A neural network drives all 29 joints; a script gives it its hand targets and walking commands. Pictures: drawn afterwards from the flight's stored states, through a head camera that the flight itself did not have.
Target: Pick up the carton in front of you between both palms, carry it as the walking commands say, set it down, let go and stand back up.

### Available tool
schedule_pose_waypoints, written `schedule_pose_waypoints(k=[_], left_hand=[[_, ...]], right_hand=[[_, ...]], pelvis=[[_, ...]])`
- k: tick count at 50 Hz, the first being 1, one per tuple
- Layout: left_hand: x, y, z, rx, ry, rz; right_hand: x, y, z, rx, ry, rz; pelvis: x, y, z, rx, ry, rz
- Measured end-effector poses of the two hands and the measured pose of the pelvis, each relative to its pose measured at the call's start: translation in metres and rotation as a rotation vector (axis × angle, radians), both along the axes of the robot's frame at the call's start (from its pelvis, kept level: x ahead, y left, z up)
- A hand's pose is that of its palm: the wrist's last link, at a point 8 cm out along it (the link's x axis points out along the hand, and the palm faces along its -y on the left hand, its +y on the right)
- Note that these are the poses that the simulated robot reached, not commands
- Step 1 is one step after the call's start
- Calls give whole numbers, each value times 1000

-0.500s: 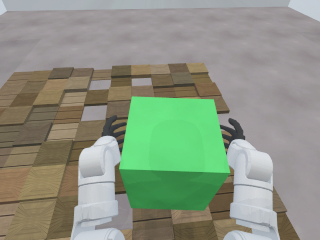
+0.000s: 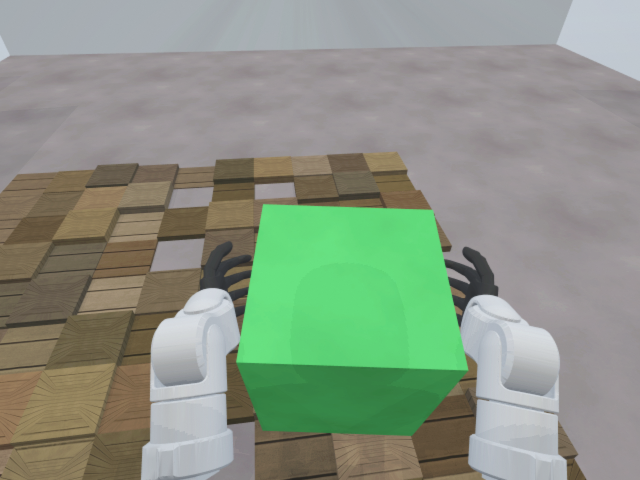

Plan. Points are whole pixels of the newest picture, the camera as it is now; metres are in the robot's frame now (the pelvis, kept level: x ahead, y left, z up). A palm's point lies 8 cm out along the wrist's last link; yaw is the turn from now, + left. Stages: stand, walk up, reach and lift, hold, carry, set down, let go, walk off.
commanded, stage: carry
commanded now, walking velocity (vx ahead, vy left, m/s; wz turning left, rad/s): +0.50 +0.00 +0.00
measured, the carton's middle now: (342, 327) +0.32 +0.00 +0.06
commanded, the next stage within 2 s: none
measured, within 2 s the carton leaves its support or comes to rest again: neither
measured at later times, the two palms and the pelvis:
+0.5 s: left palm (242, 186) +0.50 +0.15 +0.16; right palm (438, 183) +0.53 -0.16 +0.15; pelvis +0.20 -0.03 +0.03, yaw +2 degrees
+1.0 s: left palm (274, 134) +0.86 +0.15 +0.07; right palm (402, 141) +0.84 -0.16 +0.07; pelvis +0.52 +0.01 +0.00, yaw -1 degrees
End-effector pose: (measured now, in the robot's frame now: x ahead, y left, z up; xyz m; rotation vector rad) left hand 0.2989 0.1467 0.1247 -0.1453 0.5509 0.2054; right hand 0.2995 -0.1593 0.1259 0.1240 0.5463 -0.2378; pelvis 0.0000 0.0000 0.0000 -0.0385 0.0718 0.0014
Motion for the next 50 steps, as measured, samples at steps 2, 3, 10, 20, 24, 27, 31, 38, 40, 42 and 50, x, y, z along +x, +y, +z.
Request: schedule_pose_waypoints(k=[2, 3, 10, 20, 24, 27, 31, 38, 40, 42, 50], left_hand=[[8, 1, -6, -3, 2, -12], [12, 2, -9, -7, 5, -17], [52, -18, -17, 18, 52, -91], [133, -9, 9, 17, 38, 64], [184, 0, 30, 24, -8, 94], [229, 6, 38, 45, -26, 95], [298, 11, 33, 31, -32, 75], [433, 8, -5, 26, -21, -20], [460, 3, -19, 6, 29, -32], [481, -1, -33, -19, 88, -37], [561, 0, -53, -36, 81, -9]], right_hand=[[5, 4, -6, 14, 2, 10], [8, 5, -9, 26, 4, 12], [32, -12, -24, 27, 56, -2], [155, -5, 4, 48, 40, 102], [218, 1, 22, 18, -1, 88], [265, 3, 27, 4, -20, 70], [327, 8, 24, -1, -24, 43], [422, 5, -1, -26, -14, -41], [439, 3, -17, 1, 34, -49], [454, 1, -31, 34, 87, -56], [542, 4, -55, 73, 85, -49]], pelvis=[[13, 1, -4, 11, 4, -4], [19, 1, -6, 18, 6, -11], [70, -6, 1, 5, 12, -18], [154, -33, 26, 44, 4, 36], [193, -32, 31, 59, 11, 30], [225, -28, 28, 54, 12, 19], [277, -17, 17, 43, 6, 4], [375, 11, -19, 54, -11, -7], [394, 15, -16, 64, -4, -4], [415, 18, -10, 58, 0, -7], [520, 12, -3, 23, -3, -17]])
